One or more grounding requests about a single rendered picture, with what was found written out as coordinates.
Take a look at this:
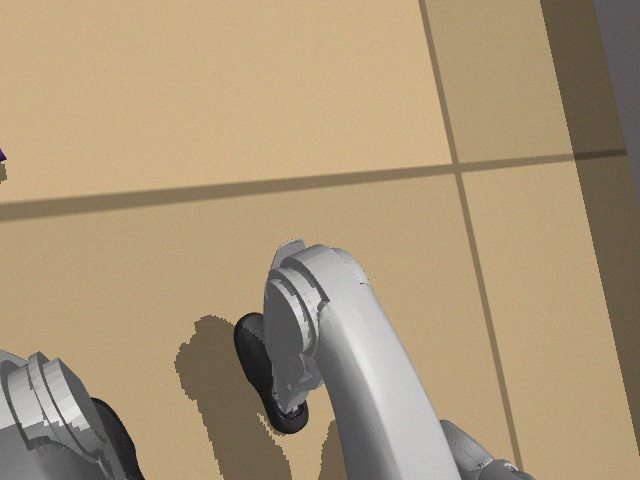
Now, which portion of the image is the right robot foot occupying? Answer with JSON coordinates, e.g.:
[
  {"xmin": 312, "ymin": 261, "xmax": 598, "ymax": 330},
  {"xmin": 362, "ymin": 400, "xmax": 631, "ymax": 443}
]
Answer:
[{"xmin": 234, "ymin": 312, "xmax": 309, "ymax": 434}]

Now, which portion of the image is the right robot arm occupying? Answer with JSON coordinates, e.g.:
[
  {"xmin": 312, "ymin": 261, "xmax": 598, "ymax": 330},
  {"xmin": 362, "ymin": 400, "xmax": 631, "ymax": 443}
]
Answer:
[{"xmin": 478, "ymin": 459, "xmax": 536, "ymax": 480}]

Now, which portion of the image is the right robot hand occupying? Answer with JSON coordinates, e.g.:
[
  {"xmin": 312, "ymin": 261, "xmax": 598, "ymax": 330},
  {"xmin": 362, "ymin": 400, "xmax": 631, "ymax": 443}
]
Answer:
[{"xmin": 440, "ymin": 420, "xmax": 496, "ymax": 480}]

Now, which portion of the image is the left robot foot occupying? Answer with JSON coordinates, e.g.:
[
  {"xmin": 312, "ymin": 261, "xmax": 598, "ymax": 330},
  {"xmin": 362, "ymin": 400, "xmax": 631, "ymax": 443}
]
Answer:
[{"xmin": 90, "ymin": 397, "xmax": 145, "ymax": 480}]

